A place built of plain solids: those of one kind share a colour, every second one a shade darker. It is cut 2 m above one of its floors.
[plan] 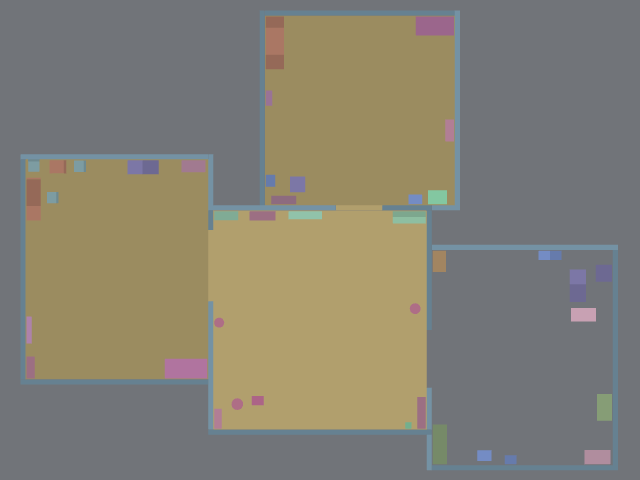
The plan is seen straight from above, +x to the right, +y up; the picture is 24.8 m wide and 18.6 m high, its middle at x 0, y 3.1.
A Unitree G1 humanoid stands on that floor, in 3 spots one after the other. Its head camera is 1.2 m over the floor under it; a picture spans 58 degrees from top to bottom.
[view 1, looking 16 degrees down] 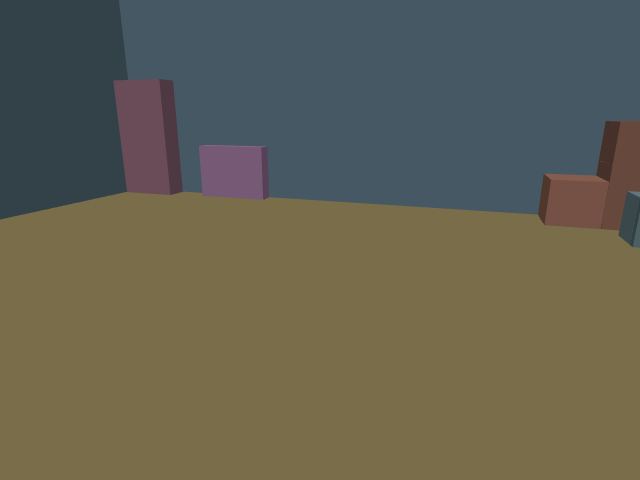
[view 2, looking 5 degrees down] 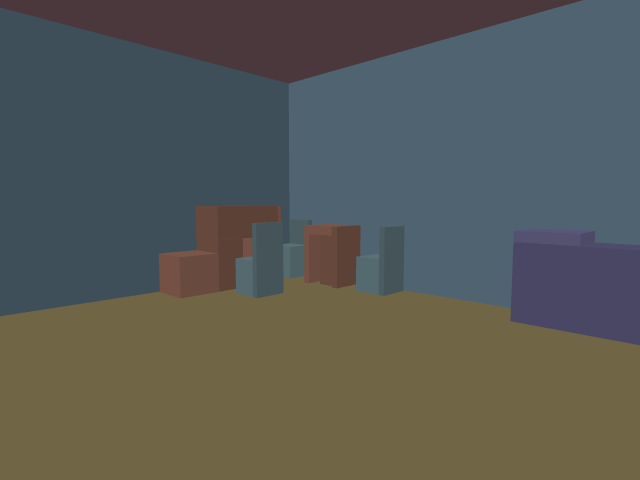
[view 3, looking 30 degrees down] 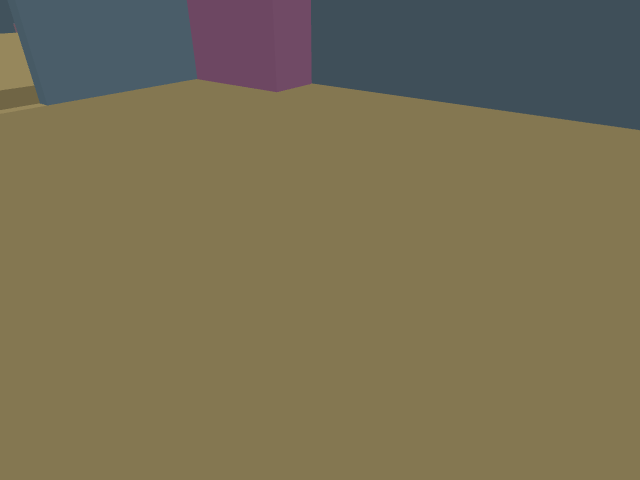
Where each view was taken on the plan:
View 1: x -5.45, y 3.00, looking -161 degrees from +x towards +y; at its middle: floor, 4.35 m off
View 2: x -5.87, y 1.24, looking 134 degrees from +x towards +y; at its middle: desk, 6.53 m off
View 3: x -10.14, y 3.00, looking -53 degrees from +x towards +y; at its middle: floor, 2.40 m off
